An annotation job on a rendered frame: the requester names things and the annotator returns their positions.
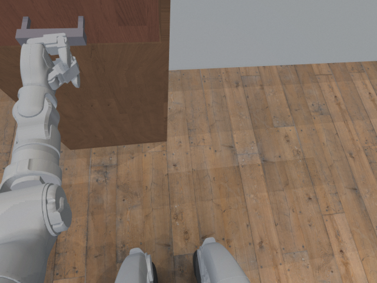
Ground handle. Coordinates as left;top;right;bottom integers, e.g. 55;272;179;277
15;16;87;46

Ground cabinet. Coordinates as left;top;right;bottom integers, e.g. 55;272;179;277
0;0;170;150

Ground robot left forearm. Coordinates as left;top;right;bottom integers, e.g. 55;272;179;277
0;85;62;193

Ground robot right thigh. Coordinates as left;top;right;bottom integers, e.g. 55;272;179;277
197;242;250;283

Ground robot thigh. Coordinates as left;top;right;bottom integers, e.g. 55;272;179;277
115;252;154;283
197;242;250;283

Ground drawer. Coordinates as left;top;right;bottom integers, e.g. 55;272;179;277
0;0;160;46

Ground left robot hand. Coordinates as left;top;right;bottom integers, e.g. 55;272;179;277
20;33;80;95

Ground robot left thigh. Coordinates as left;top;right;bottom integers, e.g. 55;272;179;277
115;252;154;283

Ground left robot upper arm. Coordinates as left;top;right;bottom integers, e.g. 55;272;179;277
0;183;72;283

